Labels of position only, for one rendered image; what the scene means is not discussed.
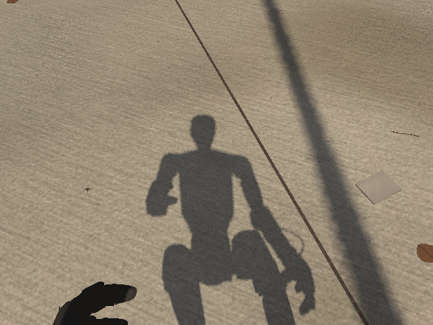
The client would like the left robot hand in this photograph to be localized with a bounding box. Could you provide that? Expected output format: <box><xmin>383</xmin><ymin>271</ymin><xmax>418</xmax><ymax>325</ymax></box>
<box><xmin>53</xmin><ymin>282</ymin><xmax>137</xmax><ymax>325</ymax></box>

